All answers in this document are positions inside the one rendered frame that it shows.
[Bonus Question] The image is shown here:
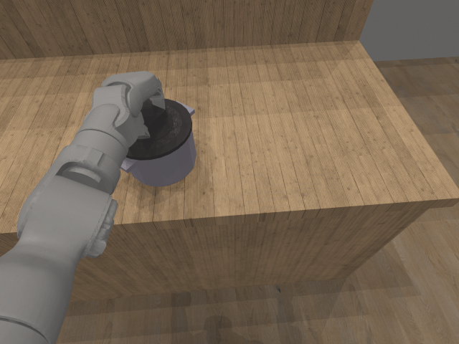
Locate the knob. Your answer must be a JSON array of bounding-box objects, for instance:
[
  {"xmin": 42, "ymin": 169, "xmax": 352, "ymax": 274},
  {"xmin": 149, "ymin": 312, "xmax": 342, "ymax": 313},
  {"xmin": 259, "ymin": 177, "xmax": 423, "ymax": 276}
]
[{"xmin": 141, "ymin": 102, "xmax": 168, "ymax": 134}]

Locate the robot left hand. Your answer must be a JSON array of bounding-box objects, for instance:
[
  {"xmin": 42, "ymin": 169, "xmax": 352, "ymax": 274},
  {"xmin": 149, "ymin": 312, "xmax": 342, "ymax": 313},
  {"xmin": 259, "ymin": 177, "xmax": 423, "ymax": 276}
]
[{"xmin": 101, "ymin": 71, "xmax": 165, "ymax": 139}]

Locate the table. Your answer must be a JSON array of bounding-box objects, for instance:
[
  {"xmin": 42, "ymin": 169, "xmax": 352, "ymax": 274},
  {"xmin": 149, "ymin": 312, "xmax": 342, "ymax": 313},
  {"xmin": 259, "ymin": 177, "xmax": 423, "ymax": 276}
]
[{"xmin": 0, "ymin": 0, "xmax": 459, "ymax": 302}]

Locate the pot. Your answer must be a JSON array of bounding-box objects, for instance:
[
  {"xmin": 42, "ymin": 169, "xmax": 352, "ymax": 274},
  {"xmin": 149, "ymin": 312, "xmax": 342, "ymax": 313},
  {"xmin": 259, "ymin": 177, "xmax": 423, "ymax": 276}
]
[{"xmin": 120, "ymin": 101, "xmax": 197, "ymax": 187}]

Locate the left robot upper arm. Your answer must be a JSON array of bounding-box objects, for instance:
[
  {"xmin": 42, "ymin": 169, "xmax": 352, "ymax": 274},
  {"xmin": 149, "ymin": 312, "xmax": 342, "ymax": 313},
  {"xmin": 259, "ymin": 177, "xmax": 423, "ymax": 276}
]
[{"xmin": 0, "ymin": 175, "xmax": 118, "ymax": 344}]

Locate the left robot forearm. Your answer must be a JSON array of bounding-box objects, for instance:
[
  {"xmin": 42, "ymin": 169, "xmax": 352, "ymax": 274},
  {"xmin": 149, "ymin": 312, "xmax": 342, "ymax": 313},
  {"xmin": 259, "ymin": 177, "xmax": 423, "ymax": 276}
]
[{"xmin": 17, "ymin": 79, "xmax": 143, "ymax": 239}]

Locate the lid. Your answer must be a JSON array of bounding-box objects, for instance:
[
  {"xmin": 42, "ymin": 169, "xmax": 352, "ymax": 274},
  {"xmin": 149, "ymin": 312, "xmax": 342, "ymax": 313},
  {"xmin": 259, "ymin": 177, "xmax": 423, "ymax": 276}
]
[{"xmin": 126, "ymin": 98, "xmax": 192, "ymax": 161}]

